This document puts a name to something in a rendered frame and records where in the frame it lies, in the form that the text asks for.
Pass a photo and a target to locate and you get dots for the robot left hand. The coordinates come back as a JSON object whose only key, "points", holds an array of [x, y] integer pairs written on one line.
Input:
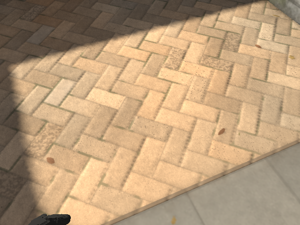
{"points": [[54, 219]]}

